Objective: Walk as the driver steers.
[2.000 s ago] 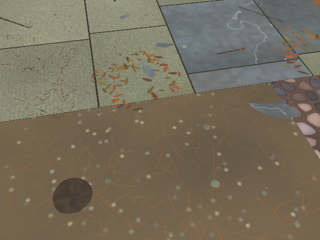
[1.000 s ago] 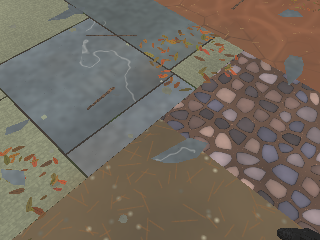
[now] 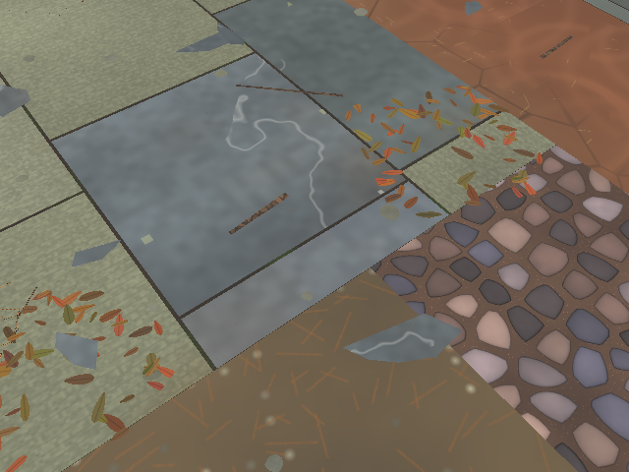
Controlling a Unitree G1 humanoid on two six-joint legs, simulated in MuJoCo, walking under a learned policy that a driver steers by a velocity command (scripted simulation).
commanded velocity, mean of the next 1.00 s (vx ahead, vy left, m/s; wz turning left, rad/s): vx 0.00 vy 0.00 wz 0.55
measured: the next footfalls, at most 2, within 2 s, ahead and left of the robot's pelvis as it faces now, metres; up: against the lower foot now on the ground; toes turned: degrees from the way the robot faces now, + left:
right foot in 0.06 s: +0.04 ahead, -0.13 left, +0.00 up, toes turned +8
left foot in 0.50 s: -0.01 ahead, +0.13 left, +0.00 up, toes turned +20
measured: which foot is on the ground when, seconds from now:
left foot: down 0.00-0.06, up 0.08-0.48, down 0.50-1.00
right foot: up 0.00-0.04, down 0.06-0.50, up 0.52-0.96, down 0.98-1.00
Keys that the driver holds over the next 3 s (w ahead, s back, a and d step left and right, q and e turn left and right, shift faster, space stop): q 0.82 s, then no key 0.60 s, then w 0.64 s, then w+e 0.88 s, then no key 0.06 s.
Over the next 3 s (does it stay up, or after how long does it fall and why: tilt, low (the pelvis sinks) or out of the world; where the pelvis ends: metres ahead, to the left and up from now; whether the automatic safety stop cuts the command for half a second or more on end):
stays up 0.62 0.35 0.01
